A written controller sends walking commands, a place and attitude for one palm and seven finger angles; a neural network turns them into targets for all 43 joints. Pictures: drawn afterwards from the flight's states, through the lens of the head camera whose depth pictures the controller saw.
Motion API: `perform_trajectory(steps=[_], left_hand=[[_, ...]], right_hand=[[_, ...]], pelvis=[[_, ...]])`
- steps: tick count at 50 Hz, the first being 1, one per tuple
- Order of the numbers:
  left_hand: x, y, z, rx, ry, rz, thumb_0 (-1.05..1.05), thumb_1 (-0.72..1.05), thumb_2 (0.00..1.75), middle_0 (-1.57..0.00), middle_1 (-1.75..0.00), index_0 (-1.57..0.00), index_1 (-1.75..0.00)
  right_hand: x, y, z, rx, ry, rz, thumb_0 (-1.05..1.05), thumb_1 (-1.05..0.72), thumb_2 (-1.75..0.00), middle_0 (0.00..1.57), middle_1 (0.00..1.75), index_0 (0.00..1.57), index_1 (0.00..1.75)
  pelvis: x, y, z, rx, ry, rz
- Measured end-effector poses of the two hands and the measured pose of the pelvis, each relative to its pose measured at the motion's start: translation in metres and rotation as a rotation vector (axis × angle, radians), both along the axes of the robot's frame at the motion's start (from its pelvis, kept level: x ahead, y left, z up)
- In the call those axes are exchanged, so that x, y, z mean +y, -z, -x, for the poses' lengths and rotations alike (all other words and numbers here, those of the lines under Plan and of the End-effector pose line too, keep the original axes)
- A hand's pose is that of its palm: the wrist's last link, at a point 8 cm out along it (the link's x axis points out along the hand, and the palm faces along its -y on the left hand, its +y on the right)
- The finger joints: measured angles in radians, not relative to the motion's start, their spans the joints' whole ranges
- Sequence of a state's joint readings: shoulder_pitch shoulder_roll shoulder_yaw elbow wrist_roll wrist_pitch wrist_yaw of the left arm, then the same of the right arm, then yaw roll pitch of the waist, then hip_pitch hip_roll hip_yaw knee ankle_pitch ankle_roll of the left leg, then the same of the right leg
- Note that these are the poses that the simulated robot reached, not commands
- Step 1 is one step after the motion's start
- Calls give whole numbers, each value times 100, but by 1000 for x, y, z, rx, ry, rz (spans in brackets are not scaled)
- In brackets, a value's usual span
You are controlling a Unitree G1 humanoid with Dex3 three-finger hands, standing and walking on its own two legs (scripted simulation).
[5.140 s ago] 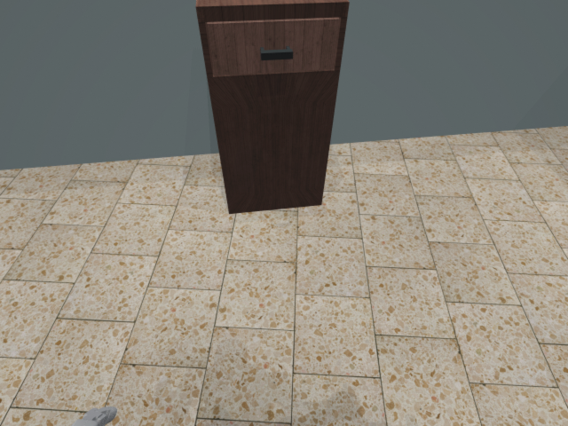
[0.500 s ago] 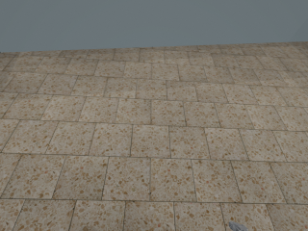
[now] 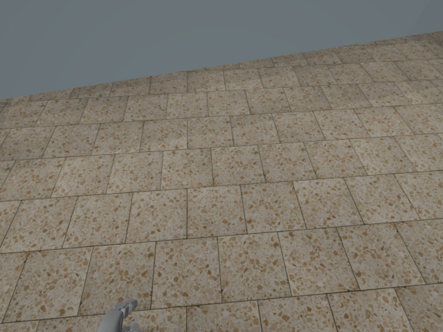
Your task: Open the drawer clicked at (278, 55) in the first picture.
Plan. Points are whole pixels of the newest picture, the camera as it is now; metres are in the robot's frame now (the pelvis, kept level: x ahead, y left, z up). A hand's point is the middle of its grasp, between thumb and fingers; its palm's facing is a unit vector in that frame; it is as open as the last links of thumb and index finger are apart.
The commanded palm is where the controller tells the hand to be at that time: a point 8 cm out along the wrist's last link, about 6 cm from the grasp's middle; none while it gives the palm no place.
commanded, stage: turn to face it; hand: left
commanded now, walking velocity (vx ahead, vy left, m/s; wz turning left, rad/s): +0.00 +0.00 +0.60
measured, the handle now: out of the picture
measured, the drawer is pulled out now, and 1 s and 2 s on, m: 0.00 0.00 0.00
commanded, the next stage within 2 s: none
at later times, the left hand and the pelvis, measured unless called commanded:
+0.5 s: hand out of the picture -0.09 +0.21 -0.17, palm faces +0.38 -0.88 -0.29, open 7.3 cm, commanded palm none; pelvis -0.03 +0.00 +0.00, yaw +20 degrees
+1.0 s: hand out of the picture -0.05 +0.24 -0.15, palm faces +0.57 -0.78 -0.26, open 7.4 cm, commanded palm none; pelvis -0.04 +0.00 +0.00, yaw +36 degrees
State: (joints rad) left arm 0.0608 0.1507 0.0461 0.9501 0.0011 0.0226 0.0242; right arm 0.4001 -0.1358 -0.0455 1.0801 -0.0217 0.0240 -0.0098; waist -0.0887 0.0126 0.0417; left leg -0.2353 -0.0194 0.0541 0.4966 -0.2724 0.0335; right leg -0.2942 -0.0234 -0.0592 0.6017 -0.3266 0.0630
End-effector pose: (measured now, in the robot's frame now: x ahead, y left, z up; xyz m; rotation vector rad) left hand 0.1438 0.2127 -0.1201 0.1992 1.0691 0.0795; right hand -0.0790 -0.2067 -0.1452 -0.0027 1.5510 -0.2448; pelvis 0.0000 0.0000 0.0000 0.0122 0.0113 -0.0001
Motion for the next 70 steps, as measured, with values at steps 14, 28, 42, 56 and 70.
perform_trajectory(steps=[14,28,42,56,70], left_hand=[[5,-16,110,46,-286,-71,-1,92,90,-20,-30,-20,-30],[44,33,281,319,-562,-3,0,91,90,-20,-30,-20,-30],[70,12,258,144,-650,5,0,91,90,-20,-30,-20,-30],[31,-18,226,-1,-716,-103,0,90,90,-20,-30,-20,-30],[-40,-5,319,122,-960,-7,0,90,90,-20,-30,-20,-30]], right_hand=[[-68,1,-136,-191,-283,30,0,-91,-90,20,30,20,30],[17,-30,-275,-466,-655,95,0,-91,-90,20,30,20,30],[65,-34,-237,-399,-739,18,0,-90,-90,21,30,21,30],[-2,7,-227,-222,-773,-16,1,-90,-90,20,30,21,30],[34,-11,-278,-231,-1020,2,1,-91,-90,20,30,20,30]], pelvis=[[-28,-7,9,-30,-209,-34],[10,14,31,-10,-386,11],[23,-5,43,-15,-528,28],[-25,3,30,-9,-707,-7],[-30,-5,36,-18,-904,-31]])
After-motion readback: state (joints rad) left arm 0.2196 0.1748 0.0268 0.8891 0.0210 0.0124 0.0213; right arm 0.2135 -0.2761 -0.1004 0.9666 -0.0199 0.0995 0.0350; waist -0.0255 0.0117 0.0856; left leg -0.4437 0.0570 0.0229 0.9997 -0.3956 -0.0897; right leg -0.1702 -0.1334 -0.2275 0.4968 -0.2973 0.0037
